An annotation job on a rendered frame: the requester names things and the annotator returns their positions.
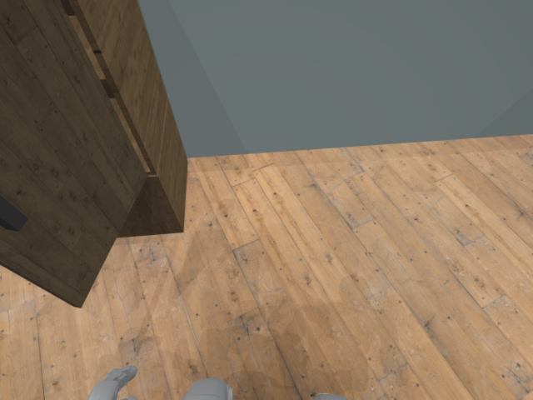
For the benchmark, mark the left robot thigh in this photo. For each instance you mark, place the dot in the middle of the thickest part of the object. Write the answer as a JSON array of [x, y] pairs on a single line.
[[209, 389]]

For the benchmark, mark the cupboard door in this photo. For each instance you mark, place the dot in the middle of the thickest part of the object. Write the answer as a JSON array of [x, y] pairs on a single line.
[[66, 161]]

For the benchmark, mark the left robot hand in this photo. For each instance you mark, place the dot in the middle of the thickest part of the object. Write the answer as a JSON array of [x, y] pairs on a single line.
[[115, 380]]

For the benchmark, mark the handle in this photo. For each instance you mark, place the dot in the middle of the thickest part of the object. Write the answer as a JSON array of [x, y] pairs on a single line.
[[10, 217]]

